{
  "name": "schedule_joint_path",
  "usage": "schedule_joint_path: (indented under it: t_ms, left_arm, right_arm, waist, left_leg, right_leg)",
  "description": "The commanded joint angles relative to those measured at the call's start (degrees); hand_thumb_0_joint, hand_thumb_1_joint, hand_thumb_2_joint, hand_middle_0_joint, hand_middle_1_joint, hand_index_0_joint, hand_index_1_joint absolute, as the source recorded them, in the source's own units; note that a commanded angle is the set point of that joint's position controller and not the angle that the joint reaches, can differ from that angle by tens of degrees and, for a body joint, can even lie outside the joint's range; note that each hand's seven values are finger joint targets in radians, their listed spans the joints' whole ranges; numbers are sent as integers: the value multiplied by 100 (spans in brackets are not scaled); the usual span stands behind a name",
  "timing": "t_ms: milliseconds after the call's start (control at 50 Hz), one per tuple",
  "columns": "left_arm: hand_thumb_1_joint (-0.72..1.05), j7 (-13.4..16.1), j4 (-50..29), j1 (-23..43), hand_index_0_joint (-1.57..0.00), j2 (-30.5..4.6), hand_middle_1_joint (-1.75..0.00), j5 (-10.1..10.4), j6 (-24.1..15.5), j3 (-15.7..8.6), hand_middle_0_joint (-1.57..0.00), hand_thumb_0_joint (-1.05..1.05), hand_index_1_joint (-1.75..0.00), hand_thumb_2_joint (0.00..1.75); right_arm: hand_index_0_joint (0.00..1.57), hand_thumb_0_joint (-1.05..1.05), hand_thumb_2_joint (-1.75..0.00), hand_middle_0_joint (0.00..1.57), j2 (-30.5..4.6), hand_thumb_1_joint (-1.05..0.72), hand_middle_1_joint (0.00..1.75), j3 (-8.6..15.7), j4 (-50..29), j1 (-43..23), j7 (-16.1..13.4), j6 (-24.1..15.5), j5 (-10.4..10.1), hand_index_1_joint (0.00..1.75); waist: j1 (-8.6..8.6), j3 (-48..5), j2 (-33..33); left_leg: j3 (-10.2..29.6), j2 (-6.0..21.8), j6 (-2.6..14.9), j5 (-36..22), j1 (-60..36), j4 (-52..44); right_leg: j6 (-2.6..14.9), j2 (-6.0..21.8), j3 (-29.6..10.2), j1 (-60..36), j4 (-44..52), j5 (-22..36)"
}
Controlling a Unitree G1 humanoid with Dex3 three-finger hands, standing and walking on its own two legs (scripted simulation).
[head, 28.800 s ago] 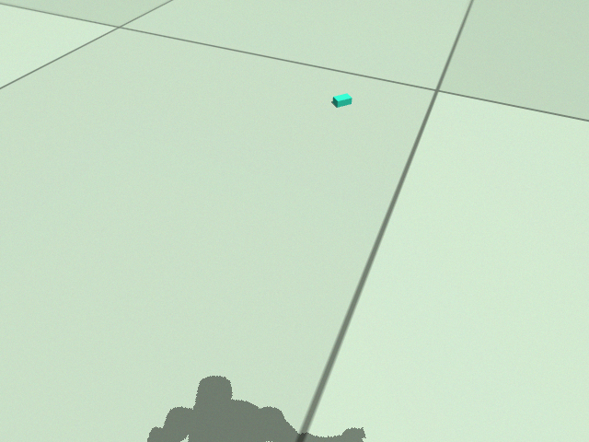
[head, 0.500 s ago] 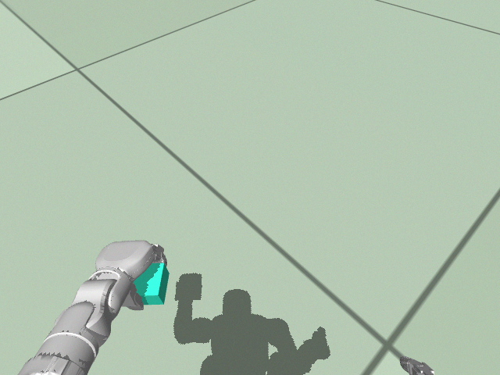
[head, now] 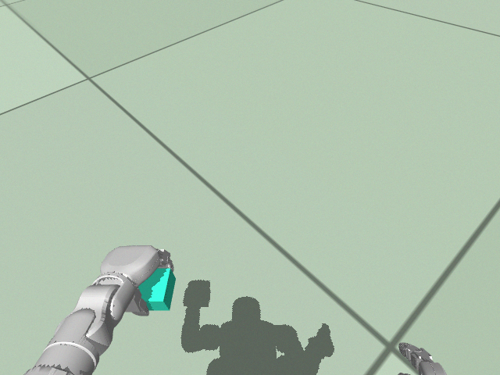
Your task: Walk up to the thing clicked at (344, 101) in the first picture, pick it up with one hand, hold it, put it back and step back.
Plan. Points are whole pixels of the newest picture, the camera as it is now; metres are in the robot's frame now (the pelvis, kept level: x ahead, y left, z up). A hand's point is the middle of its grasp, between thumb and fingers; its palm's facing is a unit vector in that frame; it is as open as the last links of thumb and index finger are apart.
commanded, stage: hold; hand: left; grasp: from above
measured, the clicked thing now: (142, 289) +0.31 +0.22 -0.07
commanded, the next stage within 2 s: crouch in 0.98 s
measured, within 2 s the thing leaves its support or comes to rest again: neither
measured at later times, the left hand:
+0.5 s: hand (135, 287) +0.29 +0.22 -0.02, palm faces -0.45 -0.03 -0.89, open 8.9 cm
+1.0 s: hand (136, 283) +0.30 +0.22 -0.02, palm faces -0.45 -0.02 -0.89, open 9.0 cm
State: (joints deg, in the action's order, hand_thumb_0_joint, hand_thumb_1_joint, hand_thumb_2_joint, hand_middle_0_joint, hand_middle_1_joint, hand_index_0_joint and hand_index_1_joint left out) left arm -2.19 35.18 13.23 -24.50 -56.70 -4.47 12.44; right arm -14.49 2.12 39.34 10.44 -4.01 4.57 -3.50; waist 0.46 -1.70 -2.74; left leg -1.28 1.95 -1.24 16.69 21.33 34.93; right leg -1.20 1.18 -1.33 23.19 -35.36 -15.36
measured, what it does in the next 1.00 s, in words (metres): stands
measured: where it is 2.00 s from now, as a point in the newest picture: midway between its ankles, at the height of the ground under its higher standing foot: outside the picture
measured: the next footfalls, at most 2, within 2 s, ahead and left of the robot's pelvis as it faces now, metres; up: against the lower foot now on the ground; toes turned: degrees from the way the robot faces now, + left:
none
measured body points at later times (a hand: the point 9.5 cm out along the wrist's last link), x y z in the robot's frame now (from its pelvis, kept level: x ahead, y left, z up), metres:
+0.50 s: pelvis +0.00 +0.00 +0.01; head +0.00 -0.02 +0.46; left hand +0.31 +0.21 +0.03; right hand +0.15 -0.25 -0.11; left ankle +0.01 +0.13 -0.73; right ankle +0.03 -0.13 -0.73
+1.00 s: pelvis +0.00 +0.00 +0.01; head +0.01 -0.02 +0.46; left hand +0.32 +0.22 +0.03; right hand +0.15 -0.25 -0.11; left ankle +0.01 +0.13 -0.73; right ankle +0.03 -0.13 -0.73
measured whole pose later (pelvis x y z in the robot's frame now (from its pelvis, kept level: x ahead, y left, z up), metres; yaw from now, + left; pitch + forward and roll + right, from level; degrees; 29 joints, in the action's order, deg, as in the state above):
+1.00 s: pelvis +0.00 +0.00 +0.01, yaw +0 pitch +1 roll +0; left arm -3.2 34.2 13.3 -24.5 -56.4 -4.4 12.4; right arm -14.0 1.6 39.8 9.7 -4.4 4.7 -3.9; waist -0.1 -0.4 -3.0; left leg -1.7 1.9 -1.2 14.3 15.9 29.2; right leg -1.2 1.2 -1.7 18.0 -29.9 -13.0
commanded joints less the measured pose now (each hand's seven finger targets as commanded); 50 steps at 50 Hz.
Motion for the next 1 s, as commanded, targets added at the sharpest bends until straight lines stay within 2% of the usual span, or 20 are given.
schedule_joint_path:
  t_ms: [0, 20, 40, 220, 240, 320, 360, 400, 520, 580, 660, 700, 740, 820, 840, 860, 880, 900, 960, 980]
  left_arm:
    - [73, 258, -1230, 1927, -107, -1287, -51, 75, -7, -746, -102, 0, -46, 43]
    - [73, 272, -1204, 1953, -107, -1235, -51, 65, 3, -709, -101, 0, -46, 44]
    - [73, 273, -1174, 1895, -107, -1254, -51, 56, 23, -733, -101, 0, -45, 42]
    - [70, 100, -1191, 1849, -103, -1255, -54, 102, 45, -682, -97, 0, -47, 41]
    - [70, 73, -1191, 1760, -104, -1257, -53, 120, 39, -672, -98, 0, -47, 42]
    - [71, -1, -1288, 1812, -104, -1228, -55, 127, 9, -641, -99, 0, -49, 44]
    - [71, 12, -1403, 1892, -105, -1310, -54, 140, -14, -732, -99, 0, -49, 46]
    - [71, 12, -1395, 1765, -104, -1169, -55, 162, -7, -655, -98, 0, -49, 45]
    - [69, 44, -1321, 1815, -103, -1320, -53, 67, 30, -770, -97, 0, -48, 44]
    - [71, 45, -1266, 1855, -104, -1172, -55, 66, 43, -643, -97, 0, -49, 44]
    - [68, 48, -1307, 1890, -102, -1259, -55, 73, 21, -699, -96, 0, -49, 46]
    - [69, 32, -1338, 1923, -103, -1130, -56, 101, 3, -571, -98, 0, -50, 47]
    - [72, 64, -1342, 2126, -105, -1307, -55, 104, -27, -708, -100, 0, -49, 46]
    - [70, 124, -1191, 1918, -104, -1272, -55, 75, -20, -741, -98, 0, -49, 46]
    - [70, 128, -1258, 2023, -104, -1169, -55, 103, -20, -644, -99, 0, -49, 46]
    - [71, 127, -1205, 1899, -105, -1192, -53, 86, -11, -664, -100, 0, -48, 46]
    - [70, 135, -1040, 1738, -104, -1134, -53, 60, 9, -647, -99, 0, -48, 45]
    - [70, 134, -1118, 1674, -104, -1212, -55, 79, 4, -717, -99, 0, -49, 45]
    - [72, 81, -1198, 1879, -106, -1204, -53, 71, -14, -635, -101, 0, -47, 45]
    - [72, 94, -1122, 1852, -106, -1265, -52, 50, -5, -681, -101, 0, -47, 46]
  right_arm:
    - [20, 0, -90, 20, -699, -90, 30, 197, -770, -526, -93, -236, 27, 30]
    - [20, 0, -90, 20, -692, -90, 30, 195, -739, -507, -93, -243, 25, 30]
    - [20, 0, -90, 20, -681, -90, 30, 191, -743, -532, -94, -247, 12, 30]
    - [20, 0, -90, 20, -670, -90, 30, 157, -751, -634, -106, -283, 5, 30]
    - [20, 0, -90, 20, -654, -91, 30, 148, -777, -693, -108, -287, -9, 30]
    - [20, 0, -90, 20, -643, -91, 30, 131, -790, -700, -116, -298, -2, 30]
    - [20, 0, -90, 20, -640, -90, 30, 133, -794, -698, -126, -304, -5, 30]
    - [20, 0, -90, 20, -626, -90, 30, 127, -814, -722, -124, -303, -10, 30]
    - [20, 0, -90, 20, -624, -90, 30, 110, -768, -728, -130, -277, -7, 30]
    - [20, 0, -90, 20, -639, -90, 30, 125, -746, -690, -122, -272, 1, 30]
    - [20, 0, -90, 20, -652, -90, 30, 142, -751, -673, -117, -265, -5, 30]
    - [20, 0, -90, 20, -647, -90, 30, 138, -761, -666, -115, -267, -7, 30]
    - [20, 0, -90, 20, -656, -90, 30, 142, -722, -665, -130, -266, 0, 30]
    - [20, 0, -90, 20, -652, -90, 30, 152, -744, -659, -132, -246, 1, 30]
    - [20, 0, -90, 20, -643, -90, 30, 140, -752, -665, -123, -247, -1, 30]
    - [20, 0, -90, 20, -625, -90, 30, 136, -743, -693, -120, -244, -3, 30]
    - [20, 0, -90, 20, -654, -90, 30, 154, -744, -650, -115, -242, -4, 30]
    - [20, 0, -90, 20, -647, -90, 30, 158, -743, -668, -114, -235, -11, 30]
    - [20, 0, -90, 20, -657, -90, 30, 179, -745, -614, -114, -207, -7, 30]
    - [20, 0, -90, 20, -652, -90, 30, 174, -742, -634, -118, -201, -15, 30]
  waist:
    - [-54, -1436, 126]
    - [-5, -1432, 155]
    - [-60, -1423, 109]
    - [-73, -1265, 192]
    - [-121, -1218, 242]
    - [-86, -1308, 237]
    - [-124, -1321, 159]
    - [-114, -1268, 168]
    - [-115, -1196, 126]
    - [-52, -1232, 137]
    - [-104, -1325, 113]
    - [-61, -1349, 142]
    - [-44, -1401, 86]
    - [-101, -1354, 103]
    - [-69, -1331, 134]
    - [-120, -1273, 105]
    - [-73, -1270, 207]
    - [-151, -1293, 217]
    - [-93, -1383, 183]
    - [-116, -1360, 190]
  left_leg:
    - [-65, -314, 182, -762, -708, -520]
    - [-43, -297, 176, -738, -727, -538]
    - [-52, -301, 171, -762, -749, -580]
    - [-55, -287, 190, -735, -803, -701]
    - [-62, -296, 191, -728, -785, -728]
    - [-82, -292, 202, -872, -928, -749]
    - [-97, -302, 190, -890, -955, -772]
    - [-86, -291, 179, -872, -991, -812]
    - [-90, -285, 171, -928, -1001, -840]
    - [-84, -270, 178, -969, -1058, -860]
    - [-75, -269, 175, -1079, -1075, -867]
    - [-82, -271, 182, -1070, -1143, -883]
    - [-87, -275, 183, -1091, -1174, -875]
    - [-85, -265, 172, -1172, -1162, -887]
    - [-76, -261, 166, -1138, -1162, -907]
    - [-91, -277, 171, -1077, -1121, -905]
    - [-89, -274, 182, -1115, -1123, -904]
    - [-82, -271, 180, -1203, -1110, -914]
    - [-89, -257, 183, -1345, -1182, -882]
    - [-93, -267, 188, -1352, -1176, -885]
  right_leg:
    - [116, -233, 47, -509, 688, 473]
    - [119, -244, 45, -496, 675, 455]
    - [128, -238, 55, -560, 696, 469]
    - [111, -234, 67, -610, 842, 442]
    - [114, -229, 82, -667, 883, 385]
    - [108, -226, 81, -747, 896, 552]
    - [117, -228, 82, -784, 919, 567]
    - [132, -240, 92, -752, 927, 525]
    - [136, -243, 106, -741, 966, 568]
    - [135, -250, 97, -734, 948, 653]
    - [142, -252, 107, -810, 954, 730]
    - [142, -242, 91, -855, 983, 743]
    - [135, -241, 93, -836, 991, 767]
    - [147, -253, 120, -853, 1000, 811]
    - [150, -258, 115, -855, 1000, 793]
    - [143, -244, 115, -856, 1042, 726]
    - [141, -239, 101, -866, 1023, 784]
    - [142, -239, 117, -935, 1017, 850]
    - [138, -245, 118, -961, 975, 1017]
    - [134, -235, 114, -979, 1001, 1015]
